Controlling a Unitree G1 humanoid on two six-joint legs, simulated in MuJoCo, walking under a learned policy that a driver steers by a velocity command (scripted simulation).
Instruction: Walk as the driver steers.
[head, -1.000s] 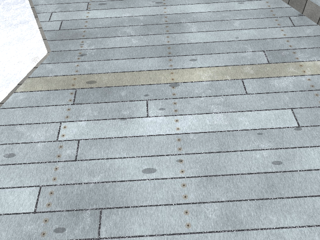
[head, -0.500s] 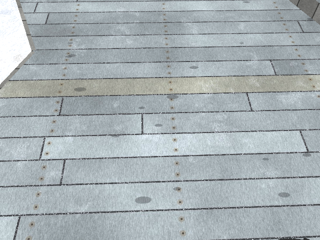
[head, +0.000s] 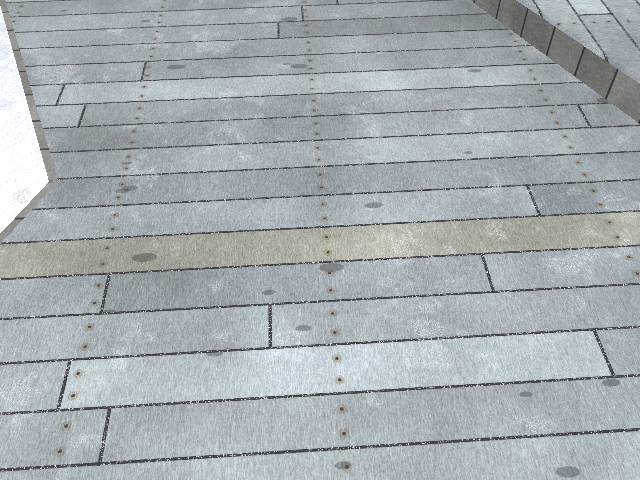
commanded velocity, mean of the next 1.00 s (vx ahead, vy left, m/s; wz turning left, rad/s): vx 0.40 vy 0.00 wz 0.04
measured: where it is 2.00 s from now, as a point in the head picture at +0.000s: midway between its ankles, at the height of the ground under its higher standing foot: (260, 284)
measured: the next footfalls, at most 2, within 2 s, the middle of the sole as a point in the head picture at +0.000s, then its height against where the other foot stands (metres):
right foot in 0.66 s outside the picture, level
left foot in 1.22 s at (270, 387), level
